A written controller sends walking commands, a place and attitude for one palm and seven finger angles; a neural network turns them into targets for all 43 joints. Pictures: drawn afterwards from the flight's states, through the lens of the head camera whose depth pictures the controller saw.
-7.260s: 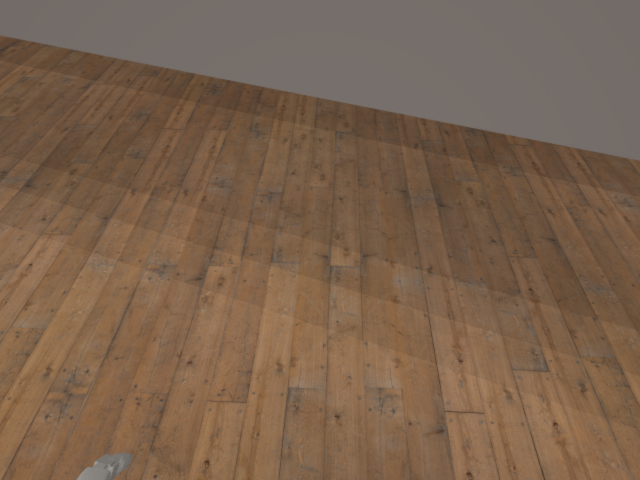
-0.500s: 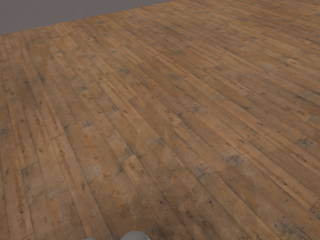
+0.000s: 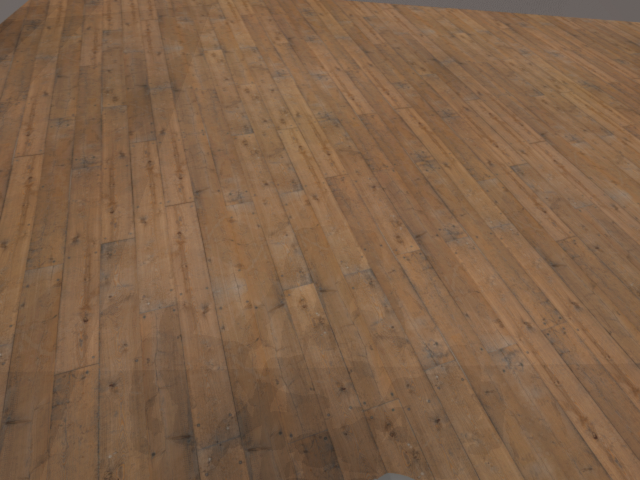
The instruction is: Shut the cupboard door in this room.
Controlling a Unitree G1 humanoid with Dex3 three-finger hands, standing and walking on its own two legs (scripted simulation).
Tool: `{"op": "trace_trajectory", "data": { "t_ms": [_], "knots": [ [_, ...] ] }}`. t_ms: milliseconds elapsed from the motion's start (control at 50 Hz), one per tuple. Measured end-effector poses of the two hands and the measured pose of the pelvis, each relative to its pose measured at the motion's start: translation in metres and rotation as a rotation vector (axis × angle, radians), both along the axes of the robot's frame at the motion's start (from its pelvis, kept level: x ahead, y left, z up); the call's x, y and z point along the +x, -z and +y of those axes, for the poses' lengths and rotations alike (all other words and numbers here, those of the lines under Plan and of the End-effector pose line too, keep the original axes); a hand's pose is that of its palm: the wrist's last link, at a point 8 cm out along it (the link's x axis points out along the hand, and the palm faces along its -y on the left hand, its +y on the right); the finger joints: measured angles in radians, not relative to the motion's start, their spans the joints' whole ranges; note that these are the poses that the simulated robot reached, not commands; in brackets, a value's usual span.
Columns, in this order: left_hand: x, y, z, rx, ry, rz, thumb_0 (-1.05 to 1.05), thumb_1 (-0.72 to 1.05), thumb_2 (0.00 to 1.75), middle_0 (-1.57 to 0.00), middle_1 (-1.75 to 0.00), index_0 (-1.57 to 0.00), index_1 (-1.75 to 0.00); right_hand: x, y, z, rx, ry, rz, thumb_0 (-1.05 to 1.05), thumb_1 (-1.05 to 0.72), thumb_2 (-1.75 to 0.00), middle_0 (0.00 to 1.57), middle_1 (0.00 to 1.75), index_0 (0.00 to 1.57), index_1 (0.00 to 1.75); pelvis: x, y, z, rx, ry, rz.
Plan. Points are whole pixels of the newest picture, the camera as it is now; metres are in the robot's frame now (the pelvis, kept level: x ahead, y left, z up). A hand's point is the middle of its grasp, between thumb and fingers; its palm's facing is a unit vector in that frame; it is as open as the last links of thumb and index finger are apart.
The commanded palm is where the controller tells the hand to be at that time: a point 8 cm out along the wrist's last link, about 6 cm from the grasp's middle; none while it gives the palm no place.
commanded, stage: turn or walk to find it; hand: left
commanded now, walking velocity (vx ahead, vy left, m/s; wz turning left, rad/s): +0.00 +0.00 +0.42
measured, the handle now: out of the picture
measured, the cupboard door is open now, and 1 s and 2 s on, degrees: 84 84 84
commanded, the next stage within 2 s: none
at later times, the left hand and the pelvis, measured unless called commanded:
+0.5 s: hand out of the picture +0.02 +0.15 -0.14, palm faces +0.22 -0.94 -0.27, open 7.3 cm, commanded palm none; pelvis -0.03 -0.05 +0.00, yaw +13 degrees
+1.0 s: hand out of the picture -0.11 +0.21 -0.18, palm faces +0.47 -0.85 -0.24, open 7.3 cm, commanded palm none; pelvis -0.06 +0.00 +0.00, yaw +25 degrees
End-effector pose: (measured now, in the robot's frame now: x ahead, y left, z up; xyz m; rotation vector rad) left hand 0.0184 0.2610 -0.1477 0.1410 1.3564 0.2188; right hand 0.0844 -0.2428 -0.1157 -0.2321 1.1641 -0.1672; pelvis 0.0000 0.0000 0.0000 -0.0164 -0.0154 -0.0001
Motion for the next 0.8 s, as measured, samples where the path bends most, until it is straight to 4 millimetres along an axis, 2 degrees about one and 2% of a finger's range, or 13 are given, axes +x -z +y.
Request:
{"op": "trace_trajectory", "data": {
  "t_ms": [80,160,280,340,380,480,600,700,800],
  "knots": [
    [0.007,-0.010,0.004,0.015,-0.012,-0.051,0.00,0.91,0.90,-0.20,-0.30,-0.20,-0.29,-0.002,0.002,0.009,0.021,-0.020,0.006,0.00,-0.91,-0.90,0.20,0.30,0.20,0.30,-0.003,-0.004,0.003,0.003,-0.028,0.005],
    [0.017,-0.016,0.000,0.033,-0.016,-0.097,0.00,0.91,0.90,-0.20,-0.30,-0.20,-0.29,-0.013,0.009,0.008,0.042,-0.024,0.030,0.00,-0.91,-0.90,0.20,0.30,0.20,0.30,-0.008,-0.003,-0.002,0.011,-0.059,0.007],
    [0.035,-0.026,-0.023,0.055,-0.013,-0.184,0.00,0.91,0.90,-0.20,-0.30,-0.20,-0.29,-0.039,0.028,-0.011,0.072,-0.027,0.108,0.00,-0.91,-0.90,0.20,0.30,0.20,0.30,-0.017,0.001,-0.020,0.025,-0.111,0.014],
    [0.034,-0.029,-0.039,0.075,-0.019,-0.223,0.00,0.91,0.90,-0.20,-0.30,-0.20,-0.29,-0.049,0.042,-0.027,0.089,-0.031,0.141,0.00,-0.91,-0.90,0.20,0.30,0.20,0.30,-0.021,0.008,-0.034,0.033,-0.136,0.017],
    [0.026,-0.033,-0.049,0.081,-0.027,-0.229,0.00,0.91,0.90,-0.20,-0.30,-0.20,-0.30,-0.052,0.045,-0.036,0.091,-0.040,0.162,0.00,-0.91,-0.90,0.20,0.30,0.20,0.30,-0.025,0.007,-0.041,0.033,-0.162,0.010],
    [-0.007,-0.038,-0.065,0.077,-0.096,-0.192,0.00,0.91,0.90,-0.21,-0.30,-0.20,-0.30,-0.050,0.039,-0.053,0.083,-0.081,0.195,0.00,-0.91,-0.90,0.20,0.30,0.20,0.30,-0.028,-0.001,-0.051,0.050,-0.211,0.007],
    [-0.045,-0.032,-0.073,0.061,-0.183,-0.142,0.00,0.91,0.90,-0.21,-0.30,-0.21,-0.30,-0.042,0.032,-0.060,0.046,-0.144,0.228,0.00,-0.91,-0.90,0.19,0.30,0.20,0.30,-0.030,-0.003,-0.053,0.047,-0.277,0.012],
    [-0.084,-0.022,-0.066,0.045,-0.259,-0.092,0.00,0.91,0.90,-0.21,-0.30,-0.21,-0.30,-0.019,0.028,-0.043,0.015,-0.227,0.221,0.00,-0.91,-0.90,0.19,0.30,0.20,0.30,-0.035,-0.001,-0.044,0.041,-0.327,0.018],
    [-0.131,-0.002,-0.048,0.019,-0.341,-0.030,0.00,0.91,0.90,-0.21,-0.30,-0.21,-0.30,0.018,0.023,-0.004,-0.008,-0.328,0.124,0.00,-0.91,-0.90,0.19,0.30,0.20,0.30,-0.046,0.008,-0.025,0.018,-0.375,0.019]
  ]
}}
